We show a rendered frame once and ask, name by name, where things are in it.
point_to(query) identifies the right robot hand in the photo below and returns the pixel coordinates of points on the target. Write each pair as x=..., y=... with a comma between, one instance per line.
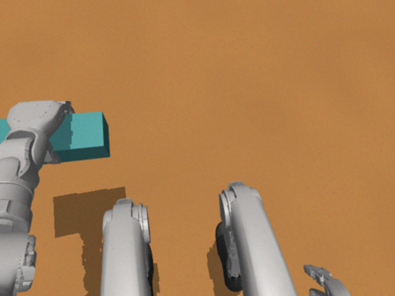
x=333, y=287

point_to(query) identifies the left robot hand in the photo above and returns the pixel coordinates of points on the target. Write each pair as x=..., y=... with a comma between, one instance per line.
x=45, y=116

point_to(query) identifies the carton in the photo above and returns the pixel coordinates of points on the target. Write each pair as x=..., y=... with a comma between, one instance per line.
x=81, y=136

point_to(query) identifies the left robot arm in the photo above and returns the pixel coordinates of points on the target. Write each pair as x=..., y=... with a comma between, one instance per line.
x=22, y=155

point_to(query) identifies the right robot foot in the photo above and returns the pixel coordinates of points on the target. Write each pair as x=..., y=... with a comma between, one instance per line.
x=232, y=283

